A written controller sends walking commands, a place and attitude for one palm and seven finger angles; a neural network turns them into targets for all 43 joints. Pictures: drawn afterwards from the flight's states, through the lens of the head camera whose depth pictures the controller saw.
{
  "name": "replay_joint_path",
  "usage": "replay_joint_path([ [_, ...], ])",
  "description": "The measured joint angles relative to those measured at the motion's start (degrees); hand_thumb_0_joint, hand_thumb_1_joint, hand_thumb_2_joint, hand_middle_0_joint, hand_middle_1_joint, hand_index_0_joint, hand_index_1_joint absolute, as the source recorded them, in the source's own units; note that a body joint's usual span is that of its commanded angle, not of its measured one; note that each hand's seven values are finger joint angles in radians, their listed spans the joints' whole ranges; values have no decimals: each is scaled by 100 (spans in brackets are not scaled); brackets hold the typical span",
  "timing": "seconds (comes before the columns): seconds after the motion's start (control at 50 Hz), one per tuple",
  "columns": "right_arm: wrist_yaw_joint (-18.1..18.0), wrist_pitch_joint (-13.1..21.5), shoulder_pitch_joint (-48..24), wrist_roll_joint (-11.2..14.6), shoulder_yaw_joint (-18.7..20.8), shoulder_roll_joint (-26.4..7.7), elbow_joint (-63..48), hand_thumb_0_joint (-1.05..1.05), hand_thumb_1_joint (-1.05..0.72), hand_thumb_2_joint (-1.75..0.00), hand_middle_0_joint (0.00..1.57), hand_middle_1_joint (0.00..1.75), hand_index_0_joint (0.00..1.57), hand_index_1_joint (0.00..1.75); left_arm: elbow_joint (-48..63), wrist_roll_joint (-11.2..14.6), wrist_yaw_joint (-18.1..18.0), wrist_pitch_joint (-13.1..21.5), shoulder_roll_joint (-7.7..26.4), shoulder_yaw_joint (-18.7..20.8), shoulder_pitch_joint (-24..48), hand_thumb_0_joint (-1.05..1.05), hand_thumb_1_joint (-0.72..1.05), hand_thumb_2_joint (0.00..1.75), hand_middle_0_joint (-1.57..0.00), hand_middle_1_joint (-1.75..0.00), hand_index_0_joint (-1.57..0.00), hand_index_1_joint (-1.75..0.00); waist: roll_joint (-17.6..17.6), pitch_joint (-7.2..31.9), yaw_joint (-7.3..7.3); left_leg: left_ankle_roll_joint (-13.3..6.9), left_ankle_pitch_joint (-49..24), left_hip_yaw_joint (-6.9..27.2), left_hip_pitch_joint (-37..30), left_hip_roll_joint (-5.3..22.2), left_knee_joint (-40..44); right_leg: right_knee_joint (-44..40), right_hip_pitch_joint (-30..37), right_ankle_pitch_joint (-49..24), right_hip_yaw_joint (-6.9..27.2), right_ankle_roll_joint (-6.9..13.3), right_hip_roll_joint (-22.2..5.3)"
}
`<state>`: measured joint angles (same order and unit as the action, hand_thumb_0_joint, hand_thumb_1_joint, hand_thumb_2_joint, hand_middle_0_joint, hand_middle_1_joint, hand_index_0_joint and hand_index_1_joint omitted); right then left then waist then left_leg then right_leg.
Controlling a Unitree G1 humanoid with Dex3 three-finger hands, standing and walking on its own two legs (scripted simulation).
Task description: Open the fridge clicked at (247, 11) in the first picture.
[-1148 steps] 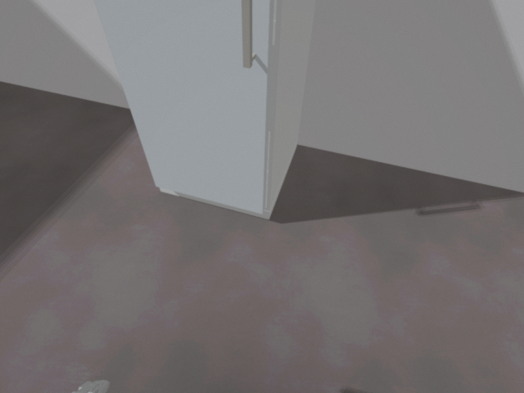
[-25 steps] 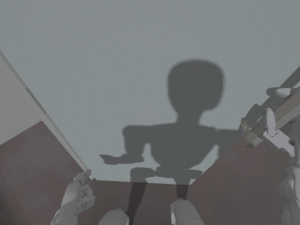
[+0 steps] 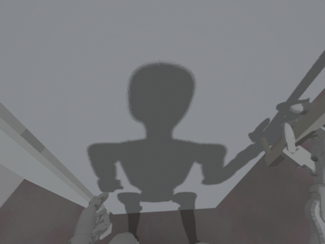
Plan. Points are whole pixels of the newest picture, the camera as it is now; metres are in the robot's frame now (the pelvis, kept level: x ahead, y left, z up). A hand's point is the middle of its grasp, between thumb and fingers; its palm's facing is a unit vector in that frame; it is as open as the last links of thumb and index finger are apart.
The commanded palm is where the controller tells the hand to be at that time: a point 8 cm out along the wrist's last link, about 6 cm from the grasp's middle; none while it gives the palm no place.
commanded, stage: stop walking and hold the door back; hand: right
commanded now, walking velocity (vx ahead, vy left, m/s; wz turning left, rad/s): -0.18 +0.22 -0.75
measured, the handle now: (305, 110) +0.32 -0.23 +0.21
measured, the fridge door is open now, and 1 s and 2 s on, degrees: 65 66 68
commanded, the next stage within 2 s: loosen the grip on the handle in 1.30 s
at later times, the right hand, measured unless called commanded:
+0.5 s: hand (295, 156) +0.25 -0.20 +0.18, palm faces +0.39 +0.91 -0.13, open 5.6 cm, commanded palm +0.23 -0.24 +0.16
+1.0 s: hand (291, 141) +0.28 -0.20 +0.17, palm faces +0.33 +0.93 -0.15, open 5.4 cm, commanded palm +0.23 -0.26 +0.16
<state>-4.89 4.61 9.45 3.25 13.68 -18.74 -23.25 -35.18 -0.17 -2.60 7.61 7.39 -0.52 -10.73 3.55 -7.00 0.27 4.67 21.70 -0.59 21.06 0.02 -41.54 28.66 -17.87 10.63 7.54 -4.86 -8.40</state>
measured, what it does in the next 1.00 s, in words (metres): walks backwards: left foot, then right foot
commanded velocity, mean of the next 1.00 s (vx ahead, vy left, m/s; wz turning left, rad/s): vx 0.12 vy -0.06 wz -0.03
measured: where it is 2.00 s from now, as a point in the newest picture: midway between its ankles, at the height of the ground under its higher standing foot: outside the picture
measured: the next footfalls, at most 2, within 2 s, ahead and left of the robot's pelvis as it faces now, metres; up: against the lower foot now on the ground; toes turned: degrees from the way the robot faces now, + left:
left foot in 0.04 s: +0.06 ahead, +0.18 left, +0.00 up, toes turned +0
right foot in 0.40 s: -0.06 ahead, -0.07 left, +0.00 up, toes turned -14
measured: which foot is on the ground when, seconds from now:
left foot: up 0.00-0.02, down 0.04-0.40, up 0.42-0.70, down 0.72-1.00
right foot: down 0.00-0.04, up 0.06-0.38, down 0.40-0.74, up 0.76-0.96, down 0.98-1.00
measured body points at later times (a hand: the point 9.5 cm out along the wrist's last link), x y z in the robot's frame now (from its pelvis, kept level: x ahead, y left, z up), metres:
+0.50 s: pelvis -0.09 +0.04 +0.00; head -0.07 +0.02 +0.44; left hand +0.14 +0.25 -0.08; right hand +0.22 -0.25 +0.18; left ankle -0.03 +0.17 -0.70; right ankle -0.10 -0.06 -0.74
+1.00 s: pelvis -0.11 +0.03 -0.01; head -0.09 +0.03 +0.44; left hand +0.05 +0.31 -0.11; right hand +0.25 -0.25 +0.18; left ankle -0.05 +0.17 -0.74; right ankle -0.07 -0.09 -0.74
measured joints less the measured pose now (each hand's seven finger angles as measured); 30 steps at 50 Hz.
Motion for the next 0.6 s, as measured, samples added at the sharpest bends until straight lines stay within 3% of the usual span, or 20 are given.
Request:
replay_joint_path([
  [0.04,-46,-93,-15,88,244,-183,19,-6,-62,-80,46,140,28,135,36,12,12,14,-36,-46,-15,1,90,90,-21,-30,-21,-30,-154,130,34,-37,-503,-21,-585,124,1109,407,-325,223,106,24,141],
  [0.06,-68,-95,-41,99,407,-195,33,-7,-60,-80,46,140,28,134,7,14,16,-4,13,-60,80,1,90,90,-21,-30,-21,-30,-176,133,70,-116,-956,-30,-519,143,1183,924,-595,740,120,93,200],
  [0.1,-127,-22,-77,43,518,-38,139,-9,-59,-80,46,140,29,133,-161,-24,-19,-84,239,13,313,1,90,90,-21,-30,-21,-30,-7,4,17,-267,-792,-194,-341,132,779,2483,-1148,1620,96,197,412],
  [0.14,-126,79,-186,6,428,57,359,-9,-59,-80,46,140,31,134,-321,-23,-92,-162,424,131,367,2,90,90,-21,-30,-21,-30,-40,-42,54,-328,-630,-283,-376,272,735,3782,-1457,1745,-211,183,715],
  [0.18,-79,229,-447,-30,265,60,744,-8,-58,-81,46,140,33,135,-431,-6,-206,-233,584,195,349,2,90,90,-21,-30,-21,-30,-128,-59,94,-333,-680,-389,-492,431,870,4265,-1469,1628,-566,165,903],
  [0.24,-54,375,-1050,-77,-21,0,1468,-8,-57,-81,46,140,37,136,-460,13,-325,-337,771,222,281,2,90,90,-20,-30,-21,-30,-290,10,137,-332,-839,-550,-573,639,1064,3721,-1105,1448,-940,227,1027],
  [0.34,-139,343,-2181,-151,-411,166,2350,-5,-61,-83,46,141,42,138,-315,34,-312,-383,943,225,250,2,90,90,-20,-30,-20,-30,-537,231,116,-318,-1069,-721,-403,823,1199,1692,-132,1506,-1140,409,980],
  [0.4,-207,275,-2636,-159,-562,308,2551,-1,-65,-84,46,141,43,139,-125,39,-257,-392,993,228,305,2,90,90,-20,-30,-20,-30,-556,307,20,-246,-1101,-761,-144,848,977,180,539,802,-1131,570,893],
  [0.42,-227,275,-2807,-135,-602,314,2656,-1,-65,-84,46,142,43,139,-89,45,-253,-392,937,245,359,2,91,90,-20,-30,-20,-30,-618,231,21,-238,-962,-648,-58,844,795,173,528,584,-1171,650,929],
  [0.46,-274,343,-3064,-131,-681,364,2996,0,-67,-84,46,142,43,139,-55,89,-235,-379,791,229,370,2,91,90,-20,-30,-20,-30,-567,145,59,-263,-84,-386,166,593,-18,304,489,582,-1193,724,873],
  [0.52,-223,377,-3434,-181,-844,358,3610,-2,-67,-82,45,142,43,140,-137,153,-205,-334,520,97,222,1,91,90,-20,-30,-20,-30,-334,139,25,-285,173,-278,427,200,-1074,147,491,477,-992,737,724],
  [0.6,-69,277,-3932,-151,-991,277,4215,-3,-67,-79,45,142,44,140,-311,177,-165,-399,203,-181,7,1,90,90,-20,-30,-20,-30,-218,116,130,-282,12,-328,365,68,-854,-78,480,250,-878,689,631],
])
